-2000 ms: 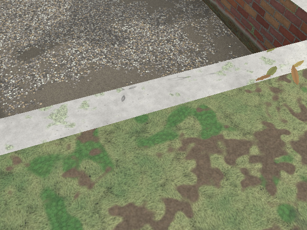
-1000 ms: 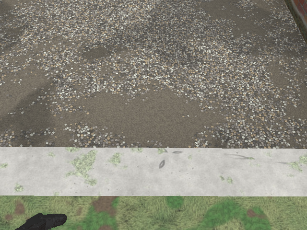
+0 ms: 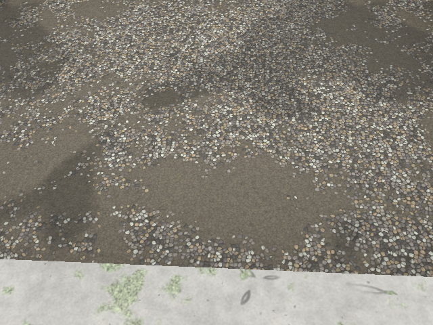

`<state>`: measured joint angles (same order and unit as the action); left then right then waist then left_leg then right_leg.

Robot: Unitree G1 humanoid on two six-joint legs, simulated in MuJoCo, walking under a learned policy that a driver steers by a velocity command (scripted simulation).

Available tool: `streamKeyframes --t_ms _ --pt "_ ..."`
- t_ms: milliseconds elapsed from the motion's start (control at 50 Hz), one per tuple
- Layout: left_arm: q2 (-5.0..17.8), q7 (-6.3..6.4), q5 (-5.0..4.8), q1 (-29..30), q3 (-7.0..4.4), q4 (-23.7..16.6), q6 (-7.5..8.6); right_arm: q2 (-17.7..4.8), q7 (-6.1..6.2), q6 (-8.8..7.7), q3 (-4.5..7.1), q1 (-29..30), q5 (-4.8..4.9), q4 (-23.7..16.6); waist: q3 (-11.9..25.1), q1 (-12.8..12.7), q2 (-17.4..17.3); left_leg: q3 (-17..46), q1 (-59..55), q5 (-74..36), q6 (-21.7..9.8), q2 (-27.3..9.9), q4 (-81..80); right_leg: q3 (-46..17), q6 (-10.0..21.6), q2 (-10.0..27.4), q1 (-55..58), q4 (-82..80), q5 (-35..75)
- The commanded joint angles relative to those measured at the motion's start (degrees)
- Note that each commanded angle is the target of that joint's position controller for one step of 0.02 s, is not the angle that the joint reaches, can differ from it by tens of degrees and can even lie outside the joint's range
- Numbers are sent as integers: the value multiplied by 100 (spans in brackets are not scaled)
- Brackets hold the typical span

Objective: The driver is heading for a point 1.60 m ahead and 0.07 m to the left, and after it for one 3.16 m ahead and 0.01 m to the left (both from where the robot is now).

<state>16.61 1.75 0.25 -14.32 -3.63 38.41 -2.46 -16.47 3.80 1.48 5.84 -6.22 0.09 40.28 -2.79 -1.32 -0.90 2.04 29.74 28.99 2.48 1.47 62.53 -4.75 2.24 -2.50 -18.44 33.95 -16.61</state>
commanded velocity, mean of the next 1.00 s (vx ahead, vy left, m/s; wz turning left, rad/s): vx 0.12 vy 0.00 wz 0.06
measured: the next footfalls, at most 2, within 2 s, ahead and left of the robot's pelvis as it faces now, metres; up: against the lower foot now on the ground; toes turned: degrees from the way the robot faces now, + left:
left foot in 0.20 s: +0.05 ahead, +0.14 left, +0.00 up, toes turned -11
right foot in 0.52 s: -0.05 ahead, -0.10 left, +0.00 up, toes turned -3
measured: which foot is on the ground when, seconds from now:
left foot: up 0.00-0.18, down 0.20-0.56, up 0.58-0.90, down 0.92-1.00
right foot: down 0.00-0.20, up 0.22-0.50, down 0.52-0.92, up 0.94-1.00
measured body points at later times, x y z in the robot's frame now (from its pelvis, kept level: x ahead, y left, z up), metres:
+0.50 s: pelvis -0.04 +0.03 +0.00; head -0.02 +0.03 +0.45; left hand +0.13 +0.27 -0.11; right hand +0.05 -0.24 -0.11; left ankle +0.01 +0.14 -0.73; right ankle -0.09 -0.10 -0.72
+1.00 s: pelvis +0.00 +0.08 -0.01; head +0.01 +0.11 +0.44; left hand +0.05 +0.38 -0.13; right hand +0.16 -0.17 -0.10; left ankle +0.00 +0.16 -0.73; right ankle -0.06 -0.09 -0.66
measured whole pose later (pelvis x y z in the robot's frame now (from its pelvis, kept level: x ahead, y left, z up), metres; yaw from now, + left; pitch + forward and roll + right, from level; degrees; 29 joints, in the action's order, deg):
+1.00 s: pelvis +0.00 +0.08 -0.01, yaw +7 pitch +1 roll -1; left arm 17.6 1.5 -1.7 -16.3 -4.7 43.0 2.5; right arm -15.3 -1.0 -1.9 3.2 -14.5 0.7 40.1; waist -0.1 -1.3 3.0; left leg -2.0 19.7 19.4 -4.7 2.1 37.4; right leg -1.4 0.1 3.2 -22.9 63.9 -27.8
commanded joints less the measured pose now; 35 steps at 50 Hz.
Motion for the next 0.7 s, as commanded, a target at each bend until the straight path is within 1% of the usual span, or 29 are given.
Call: streamKeyframes --t_ms 20,80,120,140,160,180,200,220,240,260,280,300,320,360,400,420,440,460,480,500,520,540,560,580,600,620,640,680,700 --pt "857 98 -69 295 -249 -515 -13 -207 -36 -118 22 157 6 -388 746 119 686 223 414 -377 153 -51 -288 -1625 1117 1271 1063 -825 3179" --pt "909 140 -91 309 -306 -589 -87 -137 -149 -177 -51 141 74 -352 906 30 904 168 -340 -707 171 109 -1477 -1684 1033 1137 916 -762 2954" --pt "943 113 -112 369 -326 -641 -103 -258 -221 -210 -26 4 106 -317 911 7 1118 170 -712 -729 145 169 -2067 -2050 1040 1155 851 -833 2624" --pt "915 95 -133 460 -315 -660 -104 -342 -254 -225 -3 -158 118 -270 916 55 1172 155 -875 -836 104 126 -2429 -2175 997 1169 872 -827 2371" --pt "851 92 -185 599 -290 -685 -106 -366 -285 -247 11 -345 111 -209 903 160 1153 101 -1199 -1264 17 88 -3073 -2226 870 1078 765 -757 1981" --pt "760 101 -230 636 -254 -673 -101 -376 -301 -270 19 -500 63 -157 863 259 1037 81 -1686 -2078 -113 -1 -3859 -2187 653 918 511 -663 1364" --pt "507 109 -131 329 -194 -617 -88 -644 -294 -279 62 -505 -67 -218 932 112 304 921 -2181 -2708 -388 -813 -4178 -1782 317 487 90 -13 157" --pt "411 113 -115 65 -194 -662 -27 -1145 -287 -217 158 -371 -191 -265 688 -194 -1322 2215 -2294 -4177 -1229 -1883 -4281 -850 -74 -585 -880 1083 -1662" --pt "809 136 -70 110 -337 -645 56 -990 -322 -255 105 -265 -330 -348 701 -48 -1440 3014 -1769 -3829 -2042 -2507 -4535 -747 -382 -441 -1032 2558 -2392" --pt "1117 144 -155 146 -465 -477 62 -796 -317 -266 38 -19 -292 -449 489 -60 -821 2619 -1564 -3192 -2030 -2249 -4540 -789 -454 -331 -1128 3421 -2034" --pt "1085 160 -155 136 -488 -318 3 -658 -292 -249 0 197 -203 -449 332 -136 -558 2052 -1458 -2753 -1758 -1833 -4449 -763 -536 -345 -1198 3723 -1628" --pt "936 188 -129 80 -460 -211 -72 -491 -264 -238 -67 294 -95 -453 263 -131 -565 1672 -1487 -2673 -1579 -1561 -4375 -765 -626 -353 -1233 3899 -1327" --pt "734 183 -123 63 -400 -167 -110 -393 -224 -220 -127 269 -57 -421 270 -111 -597 1463 -1531 -2848 -1556 -1436 -4312 -744 -700 -380 -1197 4004 -1116" --pt "413 159 -151 204 -266 -187 -130 -269 -192 -190 -185 94 -80 -340 314 -25 -699 1044 -1711 -2799 -1528 -1175 -4303 -454 -779 -307 -962 3232 -889" --pt "17 114 -76 410 -66 -228 -121 -106 -195 -163 -261 22 -69 -232 497 46 -830 969 -1925 -2440 -1411 -981 -4246 -130 -826 130 -394 1591 -949" --pt "-84 80 -62 567 -13 -260 -105 -245 -202 -128 -219 -95 -43 -187 494 188 -1048 1061 -1962 -2386 -1418 -956 -4252 99 -844 181 -110 935 -1203" --pt "16 63 -88 592 -43 -242 -93 -418 -206 -103 -165 -327 -13 -122 436 290 -1218 1278 -1998 -2372 -1477 -1021 -4219 222 -846 125 38 478 -1314" --pt "193 58 -132 486 -97 -155 -77 -565 -203 -81 -121 -443 20 -98 377 312 -1216 1508 -1976 -2412 -1514 -1084 -4200 296 -802 67 199 -9 -947" --pt "276 50 -153 253 -131 -18 -55 -636 -196 -67 -108 -431 82 -89 311 178 -1093 1655 -1857 -2499 -1471 -1102 -4184 372 -683 21 501 -783 -220" --pt "368 45 -115 65 -147 86 -27 -709 -192 -79 -83 -536 159 -41 277 98 -944 1768 -1673 -2618 -1333 -1085 -4200 309 -500 37 878 -1418 553" --pt "604 65 -42 -67 -183 95 -9 -750 -193 -129 -70 -636 163 -20 454 97 -649 1757 -1335 -2542 -1079 -1036 -4088 13 -290 349 1413 -1299 1135" --pt "1028 95 31 -165 -289 141 -16 -651 -227 -209 -87 -609 104 -164 622 261 349 1195 -869 -2156 -788 -638 -3731 -253 39 858 1656 -743 1984" --pt "933 70 62 -176 -299 227 -9 -497 -238 -253 -125 -368 108 -231 657 162 1178 426 -758 -1291 -459 -80 -3178 -552 447 1126 1316 -997 1609" --pt "797 65 109 -45 -261 158 27 -610 -230 -248 -100 -146 84 -297 453 59 1301 176 -593 -914 -299 78 -2712 -1017 772 1537 1070 -1408 1272" --pt "727 103 139 113 -247 96 62 -566 -215 -204 -73 -116 84 -278 428 21 1334 -54 -379 -389 -238 107 -2022 -1252 947 1799 1068 -1681 557" --pt "659 143 145 142 -219 30 115 -546 -195 -130 -48 -21 101 -291 277 -107 1300 -58 13 109 -199 20 -1176 -1504 1100 2015 1046 -1905 27" --pt "671 166 109 108 -210 21 193 -512 -178 -62 -14 -11 108 -311 109 -112 1111 123 490 183 -181 -166 -482 -1611 1197 2172 1081 -2033 -443" --pt "596 209 -49 6 -201 90 310 -350 -205 -9 -29 -102 174 -310 -163 -79 915 288 1262 -193 -176 -371 -132 -1499 1101 2084 1453 -2163 -1171" --pt "588 211 -73 -59 -209 120 339 -303 -232 -23 -49 -66 165 -329 -221 -125 874 199 1403 -402 -154 -406 -259 -1312 1030 2000 1595 -2207 -1166"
